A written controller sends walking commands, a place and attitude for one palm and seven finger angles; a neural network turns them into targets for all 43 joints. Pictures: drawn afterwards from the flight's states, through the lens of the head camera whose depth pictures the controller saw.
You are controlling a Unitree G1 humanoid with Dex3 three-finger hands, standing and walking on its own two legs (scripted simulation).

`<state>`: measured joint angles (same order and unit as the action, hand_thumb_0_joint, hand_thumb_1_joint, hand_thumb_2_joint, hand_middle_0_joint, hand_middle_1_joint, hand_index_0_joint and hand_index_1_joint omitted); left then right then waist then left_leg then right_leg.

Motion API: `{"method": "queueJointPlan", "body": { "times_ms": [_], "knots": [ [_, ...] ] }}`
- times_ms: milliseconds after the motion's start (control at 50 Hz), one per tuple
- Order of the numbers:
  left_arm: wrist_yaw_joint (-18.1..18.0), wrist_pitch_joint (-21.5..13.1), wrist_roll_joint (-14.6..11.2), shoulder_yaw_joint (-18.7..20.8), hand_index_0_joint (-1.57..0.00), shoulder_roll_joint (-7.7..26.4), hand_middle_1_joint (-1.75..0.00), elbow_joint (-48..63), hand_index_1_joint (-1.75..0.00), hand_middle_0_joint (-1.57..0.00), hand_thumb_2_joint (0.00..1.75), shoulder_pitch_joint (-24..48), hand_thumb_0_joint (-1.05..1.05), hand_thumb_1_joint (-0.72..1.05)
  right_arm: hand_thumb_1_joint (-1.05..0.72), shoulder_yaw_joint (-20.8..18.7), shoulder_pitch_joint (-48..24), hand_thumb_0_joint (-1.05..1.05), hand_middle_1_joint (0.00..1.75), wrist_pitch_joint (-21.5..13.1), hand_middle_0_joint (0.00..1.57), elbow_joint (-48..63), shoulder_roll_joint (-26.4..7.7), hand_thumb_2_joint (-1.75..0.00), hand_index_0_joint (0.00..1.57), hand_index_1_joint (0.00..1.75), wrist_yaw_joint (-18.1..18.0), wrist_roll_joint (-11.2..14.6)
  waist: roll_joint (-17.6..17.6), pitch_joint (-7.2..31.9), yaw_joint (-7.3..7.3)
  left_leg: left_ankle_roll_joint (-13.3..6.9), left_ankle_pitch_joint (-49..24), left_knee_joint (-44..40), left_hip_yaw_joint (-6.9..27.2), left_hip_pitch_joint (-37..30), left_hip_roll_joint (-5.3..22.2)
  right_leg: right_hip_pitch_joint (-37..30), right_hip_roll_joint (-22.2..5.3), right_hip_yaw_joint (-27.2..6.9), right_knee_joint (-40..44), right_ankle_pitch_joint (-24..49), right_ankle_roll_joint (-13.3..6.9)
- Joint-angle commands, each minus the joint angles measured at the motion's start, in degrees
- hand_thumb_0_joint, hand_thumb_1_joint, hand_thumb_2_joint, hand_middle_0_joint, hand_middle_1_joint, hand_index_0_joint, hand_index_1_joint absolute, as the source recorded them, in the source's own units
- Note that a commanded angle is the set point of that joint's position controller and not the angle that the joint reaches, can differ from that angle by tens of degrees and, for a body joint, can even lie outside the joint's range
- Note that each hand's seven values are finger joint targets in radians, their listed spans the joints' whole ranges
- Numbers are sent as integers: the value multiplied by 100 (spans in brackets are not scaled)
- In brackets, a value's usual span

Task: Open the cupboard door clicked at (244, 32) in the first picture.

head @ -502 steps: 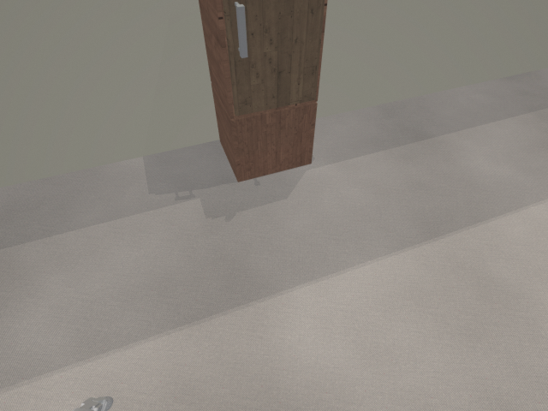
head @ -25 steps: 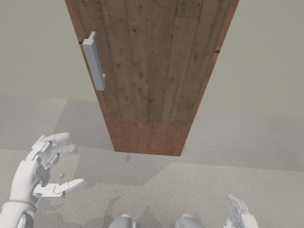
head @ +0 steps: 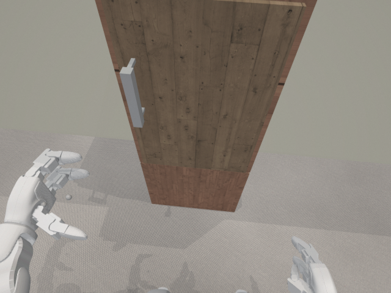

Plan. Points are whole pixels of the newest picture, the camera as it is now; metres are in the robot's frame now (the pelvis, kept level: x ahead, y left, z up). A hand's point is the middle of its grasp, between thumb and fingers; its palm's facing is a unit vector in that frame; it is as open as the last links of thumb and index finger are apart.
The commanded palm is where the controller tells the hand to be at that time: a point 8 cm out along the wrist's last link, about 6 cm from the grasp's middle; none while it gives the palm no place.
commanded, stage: raise the hand with hooked fingers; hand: left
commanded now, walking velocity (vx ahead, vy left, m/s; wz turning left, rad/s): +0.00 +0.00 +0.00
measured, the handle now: (135, 94) +0.56 +0.20 +0.07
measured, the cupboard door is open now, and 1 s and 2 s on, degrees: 0 0 0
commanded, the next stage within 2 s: move the hooked fingers beside the handle in 0.70 s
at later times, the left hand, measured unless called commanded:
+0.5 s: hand (69, 178) +0.29 +0.26 +0.09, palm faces +0.00 -1.00 -0.03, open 14.0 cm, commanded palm +0.26 +0.31 +0.09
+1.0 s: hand (72, 170) +0.31 +0.26 +0.09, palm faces -0.01 -1.00 -0.03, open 14.0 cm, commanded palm +0.29 +0.31 +0.09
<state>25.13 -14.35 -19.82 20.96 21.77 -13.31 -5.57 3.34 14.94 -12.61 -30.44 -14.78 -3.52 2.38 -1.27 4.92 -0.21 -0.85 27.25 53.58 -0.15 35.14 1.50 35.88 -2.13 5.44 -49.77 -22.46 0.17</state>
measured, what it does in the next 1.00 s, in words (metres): stands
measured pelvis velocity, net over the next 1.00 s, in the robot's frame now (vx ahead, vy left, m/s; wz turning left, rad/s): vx -0.01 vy -0.01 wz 0.00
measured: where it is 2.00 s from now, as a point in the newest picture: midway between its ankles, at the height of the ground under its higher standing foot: outside the picture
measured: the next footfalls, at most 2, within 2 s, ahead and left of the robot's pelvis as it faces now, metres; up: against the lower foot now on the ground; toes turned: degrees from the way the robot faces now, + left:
none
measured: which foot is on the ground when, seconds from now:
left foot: down 0.00-1.00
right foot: down 0.00-1.00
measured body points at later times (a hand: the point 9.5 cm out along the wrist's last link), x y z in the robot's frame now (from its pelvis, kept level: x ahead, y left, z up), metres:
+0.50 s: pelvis +0.00 -0.01 +0.01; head +0.04 -0.01 +0.46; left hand +0.29 +0.31 +0.10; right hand +0.13 -0.27 -0.07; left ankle +0.00 +0.11 -0.69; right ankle +0.02 -0.13 -0.69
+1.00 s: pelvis -0.01 -0.01 +0.01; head +0.03 +0.00 +0.46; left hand +0.30 +0.31 +0.09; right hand +0.14 -0.26 -0.07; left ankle +0.00 +0.11 -0.69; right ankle +0.02 -0.13 -0.69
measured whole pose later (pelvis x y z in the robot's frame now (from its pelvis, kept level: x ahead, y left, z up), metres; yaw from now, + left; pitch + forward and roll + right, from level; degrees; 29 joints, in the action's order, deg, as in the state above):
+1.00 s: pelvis -0.01 -0.01 +0.01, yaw +0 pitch +8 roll -1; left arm 29.6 -15.0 -18.5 23.6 24.7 -31.7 11.8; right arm 3.1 16.2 -11.1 -32.6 -16.4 -5.2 2.6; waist -0.8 3.1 0.1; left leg -0.4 24.5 49.9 -0.6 33.4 1.4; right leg 34.7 -2.0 4.9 -47.1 -20.2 -0.4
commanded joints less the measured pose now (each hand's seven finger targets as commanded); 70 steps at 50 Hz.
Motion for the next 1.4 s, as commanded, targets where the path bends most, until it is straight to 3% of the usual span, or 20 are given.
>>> {"method": "queueJointPlan", "body": {
  "times_ms": [0,180,260,340,400,500,580,620,680,780,840,900,920,960,1100,1160,1240,1300,1340,1380],
  "knots": [
    [205,-247,-188,723,-30,1392,-120,671,-120,-30,30,1342,0,-50,-90,-400,-86,0,30,-265,20,712,-926,-90,20,30,-162,14,-250,1122,58,39,-1695,-1057,178,-475,-154,-938,304,-168,687,1156,-169],
    [493,-241,-236,1068,-30,1914,-120,123,-120,-30,30,2179,0,-50,-90,-400,2,0,30,-209,20,627,-960,-90,20,30,-198,6,-308,1339,29,7,-1902,-1165,96,-644,-171,-1323,271,-321,875,1443,-172],
    [612,-196,-285,902,-30,1645,-120,-160,-120,-30,30,1848,0,-50,-90,-424,19,0,30,-194,20,680,-966,-90,20,30,-147,21,-259,1219,-18,8,-1934,-1214,50,-614,-182,-1315,263,-319,910,1507,-179],
    [529,-242,-266,1027,-30,1793,-120,-109,-120,-30,30,1928,0,-50,-90,-453,30,0,30,-150,20,751,-1000,-90,20,30,-115,-1,-100,1139,-51,-2,-1859,-1238,51,-501,-183,-1326,269,-333,918,1389,-188],
    [450,-370,-234,1064,-30,1821,-120,88,-120,-30,30,2014,0,-50,-90,-469,29,0,30,-137,20,753,-969,-90,20,30,-115,7,-205,1304,-36,-6,-1766,-1283,32,-594,-187,-1368,253,-357,943,1289,-162],
    [415,-473,-205,1004,-30,1778,-120,45,-120,-30,30,2105,0,-50,-90,-446,14,0,30,-130,20,703,-944,-90,20,30,-147,7,-405,1125,19,-10,-1569,-1296,11,-591,-185,-1244,253,-405,1004,1108,-160],
    [471,-436,-197,990,-30,1798,-120,-47,-120,-30,30,2178,0,-50,-90,-432,8,0,30,-128,20,694,-956,-90,20,30,-182,13,-272,1129,29,-15,-1465,-1316,38,-567,-180,-1263,255,-412,1025,996,-158],
    [481,-450,-182,918,-30,1740,-120,56,-120,-30,30,2163,0,-50,-90,-428,-18,0,30,-151,20,697,-930,-90,20,30,-185,28,-500,1179,13,-3,-1506,-1352,60,-682,-180,-1225,252,-364,1003,1026,-172],
    [492,-418,-220,978,-30,1759,-120,-7,-120,-30,30,2124,0,-50,-90,-421,7,0,30,-157,20,689,-934,-90,20,30,-191,11,-214,1201,29,-9,-1626,-1314,69,-654,-167,-1286,277,-355,977,1192,-158],
    [545,-324,-219,909,-30,1704,-120,-244,-120,-30,30,2187,0,-50,-90,-403,-10,0,30,-156,20,689,-960,-90,20,30,-196,18,-179,1053,36,3,-1406,-1317,68,-527,-179,-1154,265,-359,996,971,-154],
    [524,-357,-147,785,-30,1790,-120,-302,-120,-30,30,3003,0,-50,-90,-391,17,0,30,-145,20,618,-994,-90,20,30,-250,15,-236,903,177,-7,-1264,-1269,98,-499,-170,-944,276,-380,989,782,-168],
    [491,-417,-20,602,-30,1739,-120,-505,-120,-30,30,3524,0,-50,-90,-385,79,0,30,-141,20,536,-973,-90,20,30,-285,30,-473,1070,235,13,-1116,-1293,135,-642,-161,-773,264,-356,958,632,-169],
    [476,-448,2,539,-30,1709,-120,-552,-120,-30,30,3684,0,-50,-90,-388,107,0,30,-148,20,507,-982,-90,20,30,-291,32,-350,1129,269,11,-1169,-1296,169,-680,-157,-772,266,-333,931,691,-169],
    [470,-450,34,575,-30,1791,-120,-673,-120,-30,30,3759,0,-50,-90,-385,157,0,30,-127,20,489,-994,-90,20,30,-286,10,-349,1370,220,11,-1334,-1254,155,-700,-163,-908,262,-360,878,874,-178],
    [404,-397,135,1108,-30,2347,-120,-1383,-120,-30,30,3705,0,-50,-90,-406,305,0,30,76,20,515,-1032,-90,20,30,-191,-21,-311,1582,49,35,-1809,-1183,63,-416,-156,-1224,252,-392,735,1476,-170],
    [447,-475,143,1028,-30,2286,-120,-1423,-120,-30,30,3784,0,-50,-90,-419,369,0,30,148,20,564,-1032,-90,20,30,-145,-23,-396,1655,65,28,-1966,-1155,42,-439,-146,-1233,290,-390,688,1633,-186],
    [481,-511,107,1123,-30,2425,-120,-1848,-120,-30,30,4082,0,-50,-90,-440,506,0,30,266,20,493,-1096,-90,20,30,-144,-17,-63,1457,194,-5,-1726,-1096,19,-185,-136,-1116,317,-430,734,1487,-157],
    [543,-590,230,1014,-30,2497,-120,-2049,-120,-30,30,4584,0,-50,-90,-450,579,0,30,340,20,425,-1110,-90,20,30,-145,-9,-363,1530,281,-10,-1533,-1087,9,-182,-142,-932,303,-456,724,1287,-148],
    [587,-695,230,865,-30,2436,-120,-2006,-120,-30,30,5059,0,-50,-90,-459,625,0,30,365,20,387,-1116,-90,20,30,-161,-22,-411,1627,359,-27,-1627,-1014,33,-263,-141,-872,321,-458,669,1360,-171],
    [617,-746,282,1016,-30,2647,-120,-2259,-120,-30,30,5088,0,-50,-90,-484,738,0,30,420,20,319,-1146,-90,20,30,-169,-23,-309,1861,350,-32,-1724,-973,57,-302,-127,-887,331,-455,632,1441,-160]
  ]
}}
